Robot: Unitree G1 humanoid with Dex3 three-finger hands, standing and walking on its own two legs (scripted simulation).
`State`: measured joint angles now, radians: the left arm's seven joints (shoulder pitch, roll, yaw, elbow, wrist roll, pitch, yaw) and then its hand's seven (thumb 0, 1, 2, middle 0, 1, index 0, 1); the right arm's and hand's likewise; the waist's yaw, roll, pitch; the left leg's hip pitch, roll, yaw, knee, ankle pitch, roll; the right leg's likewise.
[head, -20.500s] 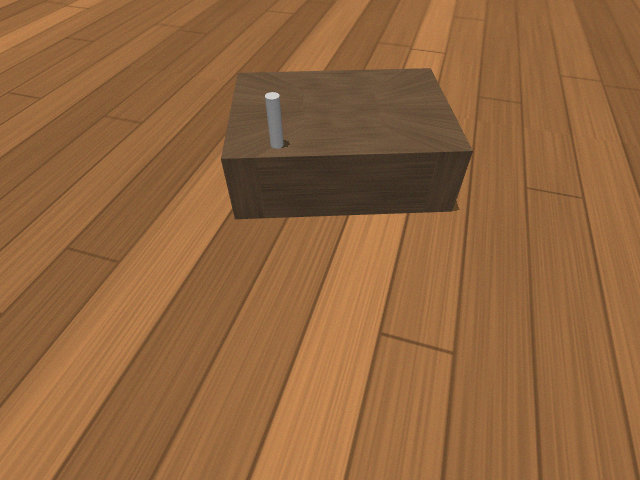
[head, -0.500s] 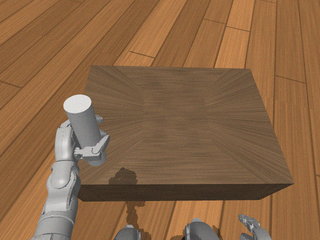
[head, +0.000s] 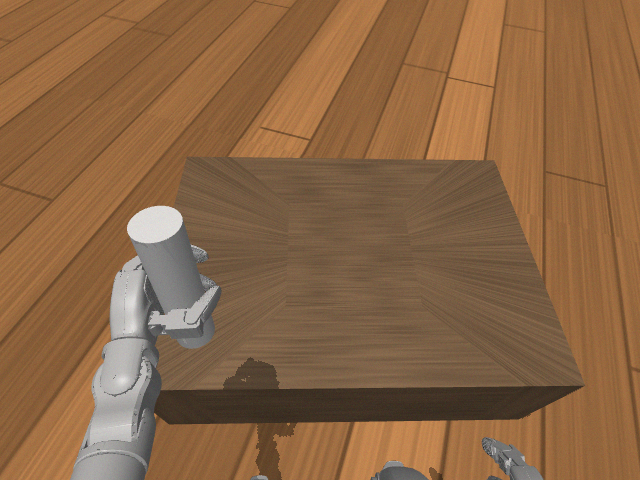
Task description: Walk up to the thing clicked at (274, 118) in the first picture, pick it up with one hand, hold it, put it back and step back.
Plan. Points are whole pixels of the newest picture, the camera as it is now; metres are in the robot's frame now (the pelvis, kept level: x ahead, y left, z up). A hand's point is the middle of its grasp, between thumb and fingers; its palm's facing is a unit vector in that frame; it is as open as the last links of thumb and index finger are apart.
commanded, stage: hold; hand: left
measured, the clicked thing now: (178, 286) +0.34 +0.18 +0.05
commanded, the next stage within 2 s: none
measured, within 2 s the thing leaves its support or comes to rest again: neither
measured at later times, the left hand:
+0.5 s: hand (190, 295) +0.33 +0.16 +0.05, palm faces +0.08 -1.00 +0.00, open 7.4 cm
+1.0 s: hand (185, 302) +0.32 +0.16 +0.06, palm faces +0.08 -1.00 +0.01, open 7.4 cm
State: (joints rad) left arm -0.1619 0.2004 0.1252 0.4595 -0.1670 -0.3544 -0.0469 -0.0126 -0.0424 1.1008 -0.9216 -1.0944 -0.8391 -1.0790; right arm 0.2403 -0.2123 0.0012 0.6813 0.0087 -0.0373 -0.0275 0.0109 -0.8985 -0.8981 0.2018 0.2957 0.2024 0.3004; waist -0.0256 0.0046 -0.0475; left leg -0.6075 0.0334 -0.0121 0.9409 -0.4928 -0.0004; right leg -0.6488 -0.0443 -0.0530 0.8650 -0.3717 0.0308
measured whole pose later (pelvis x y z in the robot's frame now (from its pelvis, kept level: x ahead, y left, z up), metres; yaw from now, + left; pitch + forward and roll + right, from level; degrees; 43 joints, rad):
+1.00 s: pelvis -0.01 -0.01 +0.02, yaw +0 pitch +5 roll -1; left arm -0.13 0.19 0.13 0.47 -0.18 -0.37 -0.09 -0.01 -0.04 1.10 -0.92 -1.10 -0.84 -1.08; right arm 0.23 -0.21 0.00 0.69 0.01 -0.05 -0.03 0.01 -0.90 -0.90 0.20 0.30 0.20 0.30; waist -0.01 0.00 -0.02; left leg -0.47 0.03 -0.01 0.82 -0.43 -0.01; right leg -0.52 -0.04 -0.05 0.76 -0.32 0.02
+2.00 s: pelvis +0.00 +0.00 +0.02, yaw +0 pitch +5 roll -1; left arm -0.15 0.19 0.13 0.49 -0.17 -0.37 -0.08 -0.01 -0.04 1.10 -0.92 -1.10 -0.83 -1.09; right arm 0.23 -0.21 0.00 0.69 0.01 -0.06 -0.03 0.01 -0.90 -0.90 0.20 0.30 0.20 0.30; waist -0.02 0.00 -0.02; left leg -0.46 0.03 -0.01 0.81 -0.43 0.00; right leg -0.51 -0.04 -0.05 0.75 -0.32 0.03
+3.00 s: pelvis -0.02 +0.00 +0.00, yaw +1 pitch +10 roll -2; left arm -0.28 0.20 0.17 0.71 -0.17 -0.49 -0.11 -0.01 -0.05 1.11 -0.92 -1.11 -0.83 -1.09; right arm 0.21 -0.22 -0.01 0.70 -0.01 -0.08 0.01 0.01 -0.89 -0.90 0.20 0.30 0.20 0.30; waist -0.03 -0.02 -0.03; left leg -0.66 0.02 -0.02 0.95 -0.47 0.00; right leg -0.70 -0.05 -0.05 0.88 -0.35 0.02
